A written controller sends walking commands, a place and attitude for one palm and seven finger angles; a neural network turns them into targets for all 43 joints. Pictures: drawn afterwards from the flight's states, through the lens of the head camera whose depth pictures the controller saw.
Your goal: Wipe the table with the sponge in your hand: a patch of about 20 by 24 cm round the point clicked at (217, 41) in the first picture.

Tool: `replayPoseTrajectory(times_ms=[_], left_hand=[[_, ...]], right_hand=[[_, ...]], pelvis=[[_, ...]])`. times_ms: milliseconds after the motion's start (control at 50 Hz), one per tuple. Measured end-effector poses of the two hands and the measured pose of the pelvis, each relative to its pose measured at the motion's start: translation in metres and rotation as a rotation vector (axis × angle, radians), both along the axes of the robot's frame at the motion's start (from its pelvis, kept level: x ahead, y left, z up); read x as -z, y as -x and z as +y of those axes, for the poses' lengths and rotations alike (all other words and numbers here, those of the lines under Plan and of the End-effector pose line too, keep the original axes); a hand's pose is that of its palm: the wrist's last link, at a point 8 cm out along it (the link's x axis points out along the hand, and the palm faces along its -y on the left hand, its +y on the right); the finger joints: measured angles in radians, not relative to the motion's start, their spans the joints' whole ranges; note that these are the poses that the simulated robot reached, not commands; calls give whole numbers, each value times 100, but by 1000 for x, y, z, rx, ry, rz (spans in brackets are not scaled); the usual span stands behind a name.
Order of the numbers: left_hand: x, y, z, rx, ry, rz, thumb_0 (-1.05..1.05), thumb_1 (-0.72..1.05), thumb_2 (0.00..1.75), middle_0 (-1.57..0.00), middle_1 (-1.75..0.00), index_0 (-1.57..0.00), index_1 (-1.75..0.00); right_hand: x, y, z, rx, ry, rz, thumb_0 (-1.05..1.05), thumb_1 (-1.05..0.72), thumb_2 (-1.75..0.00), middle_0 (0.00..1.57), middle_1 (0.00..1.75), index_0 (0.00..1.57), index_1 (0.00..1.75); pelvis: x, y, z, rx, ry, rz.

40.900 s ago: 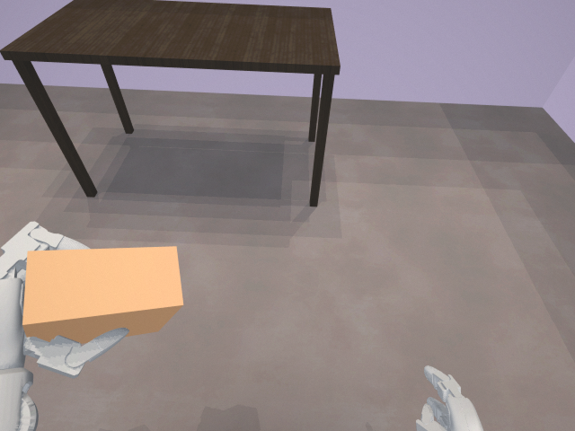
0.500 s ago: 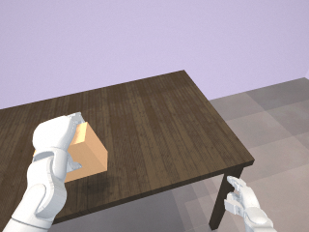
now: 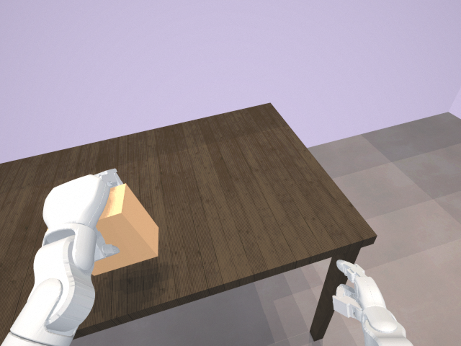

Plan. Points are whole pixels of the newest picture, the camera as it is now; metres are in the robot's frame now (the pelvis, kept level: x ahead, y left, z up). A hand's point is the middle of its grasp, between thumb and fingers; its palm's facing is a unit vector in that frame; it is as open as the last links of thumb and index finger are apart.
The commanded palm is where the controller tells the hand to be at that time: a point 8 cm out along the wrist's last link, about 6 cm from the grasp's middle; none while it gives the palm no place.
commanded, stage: bring the sponge back beside the body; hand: left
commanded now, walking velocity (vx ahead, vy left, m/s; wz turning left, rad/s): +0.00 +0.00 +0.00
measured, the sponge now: (115, 238) +0.25 +0.25 +0.08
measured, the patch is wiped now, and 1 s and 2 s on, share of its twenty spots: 1.00 1.00 1.00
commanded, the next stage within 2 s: step back with the hand held close in 1.36 s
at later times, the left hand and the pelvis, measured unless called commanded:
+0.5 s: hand (83, 241) +0.22 +0.28 +0.12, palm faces +0.09 -0.14 -0.99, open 10.6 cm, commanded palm +0.18 +0.27 +0.19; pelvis +0.00 +0.00 +0.00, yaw +0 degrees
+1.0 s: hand (64, 268) +0.18 +0.29 +0.11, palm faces +0.06 -0.13 -0.99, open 10.6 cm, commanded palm +0.14 +0.29 +0.18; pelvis -0.01 +0.01 +0.00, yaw +1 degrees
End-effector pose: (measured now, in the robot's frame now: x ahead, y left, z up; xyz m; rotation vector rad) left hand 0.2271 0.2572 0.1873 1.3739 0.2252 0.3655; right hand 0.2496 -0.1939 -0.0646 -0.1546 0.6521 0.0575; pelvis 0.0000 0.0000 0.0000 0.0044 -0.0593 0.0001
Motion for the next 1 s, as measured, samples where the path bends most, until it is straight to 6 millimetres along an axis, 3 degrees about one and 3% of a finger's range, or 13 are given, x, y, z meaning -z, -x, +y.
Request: replayPoseTrajectory(times_ms=[1000], left_hand=[[27,73,30,-38,-19,71,0,-55,104,-67,-129,-70,-128]], right_hand=[[-2,6,11,-18,36,-24,1,-90,-90,20,30,19,30]], pelvis=[[1,6,8,-13,12,-30]])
